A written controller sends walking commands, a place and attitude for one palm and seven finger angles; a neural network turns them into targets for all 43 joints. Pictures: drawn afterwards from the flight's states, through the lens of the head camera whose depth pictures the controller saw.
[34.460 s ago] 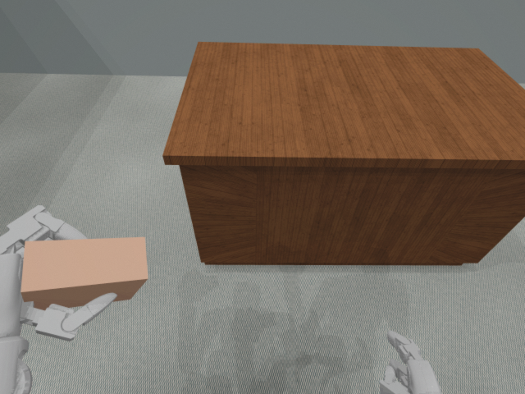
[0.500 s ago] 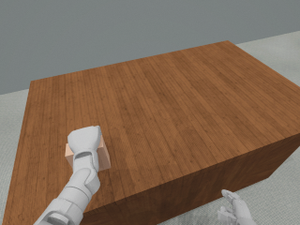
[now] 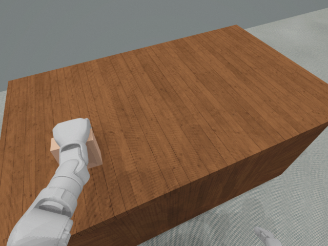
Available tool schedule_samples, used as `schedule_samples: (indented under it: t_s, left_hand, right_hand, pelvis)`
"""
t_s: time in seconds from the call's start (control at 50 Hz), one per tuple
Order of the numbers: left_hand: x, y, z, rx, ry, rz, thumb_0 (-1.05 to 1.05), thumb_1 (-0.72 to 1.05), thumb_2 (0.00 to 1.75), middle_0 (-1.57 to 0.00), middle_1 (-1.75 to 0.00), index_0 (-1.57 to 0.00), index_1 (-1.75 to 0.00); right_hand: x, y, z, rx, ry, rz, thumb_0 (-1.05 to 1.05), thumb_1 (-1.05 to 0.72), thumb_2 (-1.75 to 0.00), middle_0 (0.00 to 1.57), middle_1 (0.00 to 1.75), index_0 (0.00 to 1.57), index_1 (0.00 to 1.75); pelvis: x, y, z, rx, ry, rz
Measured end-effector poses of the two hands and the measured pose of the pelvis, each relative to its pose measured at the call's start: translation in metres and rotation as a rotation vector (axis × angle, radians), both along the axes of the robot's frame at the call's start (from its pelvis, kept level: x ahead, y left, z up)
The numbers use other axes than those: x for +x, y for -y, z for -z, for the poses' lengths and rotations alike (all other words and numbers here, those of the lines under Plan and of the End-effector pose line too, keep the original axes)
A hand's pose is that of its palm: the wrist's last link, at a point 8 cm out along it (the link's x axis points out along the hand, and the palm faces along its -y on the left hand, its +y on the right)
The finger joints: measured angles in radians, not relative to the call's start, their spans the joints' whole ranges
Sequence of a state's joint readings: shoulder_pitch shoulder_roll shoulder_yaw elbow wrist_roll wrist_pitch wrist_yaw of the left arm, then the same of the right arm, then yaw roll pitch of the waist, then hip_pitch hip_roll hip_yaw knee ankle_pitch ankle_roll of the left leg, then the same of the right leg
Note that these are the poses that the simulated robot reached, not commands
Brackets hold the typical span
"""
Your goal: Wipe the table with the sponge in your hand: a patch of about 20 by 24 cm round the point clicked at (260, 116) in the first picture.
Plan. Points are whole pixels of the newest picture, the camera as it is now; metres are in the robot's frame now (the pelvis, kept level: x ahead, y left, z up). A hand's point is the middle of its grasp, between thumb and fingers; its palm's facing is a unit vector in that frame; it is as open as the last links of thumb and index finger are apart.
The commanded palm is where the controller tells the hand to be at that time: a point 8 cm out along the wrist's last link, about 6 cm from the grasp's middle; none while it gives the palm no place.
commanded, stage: wipe forward along the middle lane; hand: left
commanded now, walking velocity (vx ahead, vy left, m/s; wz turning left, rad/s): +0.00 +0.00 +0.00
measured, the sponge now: (80, 155) +0.36 +0.27 -0.02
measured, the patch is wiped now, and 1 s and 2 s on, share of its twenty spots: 1.00 1.00 1.00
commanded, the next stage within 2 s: slide back across to the first lane in 0.68 s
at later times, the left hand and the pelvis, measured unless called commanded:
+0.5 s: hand (75, 132) +0.42 +0.29 +0.01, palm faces -0.11 +0.01 -0.99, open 9.5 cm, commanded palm +0.40 +0.28 +0.05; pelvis +0.00 +0.02 +0.00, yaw +0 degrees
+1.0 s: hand (72, 126) +0.44 +0.31 +0.01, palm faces -0.08 -0.01 -1.00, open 9.5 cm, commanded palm +0.41 +0.31 +0.06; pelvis +0.01 +0.03 -0.01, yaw -1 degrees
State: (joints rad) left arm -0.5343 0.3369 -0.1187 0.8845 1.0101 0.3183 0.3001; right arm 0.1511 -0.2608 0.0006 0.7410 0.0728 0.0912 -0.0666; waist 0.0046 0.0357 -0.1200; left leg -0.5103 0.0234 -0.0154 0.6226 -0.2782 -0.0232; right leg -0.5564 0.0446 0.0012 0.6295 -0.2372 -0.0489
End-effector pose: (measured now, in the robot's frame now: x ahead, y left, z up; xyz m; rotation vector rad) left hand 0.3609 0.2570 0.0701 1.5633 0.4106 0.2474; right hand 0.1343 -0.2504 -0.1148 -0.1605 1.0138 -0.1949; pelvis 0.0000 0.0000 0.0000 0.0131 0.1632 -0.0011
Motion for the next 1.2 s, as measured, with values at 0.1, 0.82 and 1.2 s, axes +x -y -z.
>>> schedule_samples:
  t_s: [0.1, 0.82, 1.2]
  left_hand:
    - [0.006, -0.004, 0.002, -0.007, -0.007, -0.001, 0.0, -0.52, 1.12, -0.81, -1.4, -0.83, -1.39]
    - [0.067, -0.037, 0.001, 0.027, -0.011, 0.0, 0.01, -0.53, 1.12, -0.82, -1.39, -0.84, -1.39]
    - [0.057, -0.073, -0.006, 0.002, -0.003, -0.069, 0.0, -0.5, 1.12, -0.79, -1.43, -0.81, -1.43]
  right_hand:
    - [-0.008, 0.001, 0.003, -0.001, -0.025, 0.011, 0.01, -0.9, -0.9, 0.2, 0.3, 0.2, 0.3]
    - [-0.063, -0.019, 0.014, -0.02, -0.175, 0.066, 0.01, -0.9, -0.9, 0.2, 0.3, 0.2, 0.3]
    - [-0.045, -0.017, 0.0, -0.021, -0.142, 0.073, 0.01, -0.9, -0.9, 0.2, 0.3, 0.2, 0.3]
  pelvis:
    - [0.001, -0.002, 0.0, -0.003, -0.012, 0.0]
    - [0.002, -0.03, 0.008, -0.027, -0.112, 0.0]
    - [0.015, -0.03, 0.0, -0.026, -0.071, 0.009]
